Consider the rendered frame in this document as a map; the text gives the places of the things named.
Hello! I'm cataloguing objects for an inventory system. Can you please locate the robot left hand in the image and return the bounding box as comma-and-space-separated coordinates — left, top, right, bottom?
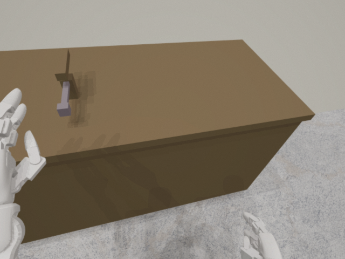
0, 88, 46, 205

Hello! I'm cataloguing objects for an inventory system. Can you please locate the counter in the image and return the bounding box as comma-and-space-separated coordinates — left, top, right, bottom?
0, 39, 315, 244

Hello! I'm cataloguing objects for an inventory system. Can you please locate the tap lever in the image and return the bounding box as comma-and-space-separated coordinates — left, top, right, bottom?
57, 81, 71, 117

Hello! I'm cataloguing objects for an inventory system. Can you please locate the robot right hand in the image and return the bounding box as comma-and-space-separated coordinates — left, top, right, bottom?
240, 212, 282, 259

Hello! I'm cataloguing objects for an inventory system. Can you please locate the left robot forearm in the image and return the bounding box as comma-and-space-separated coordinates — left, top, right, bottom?
0, 203, 25, 259

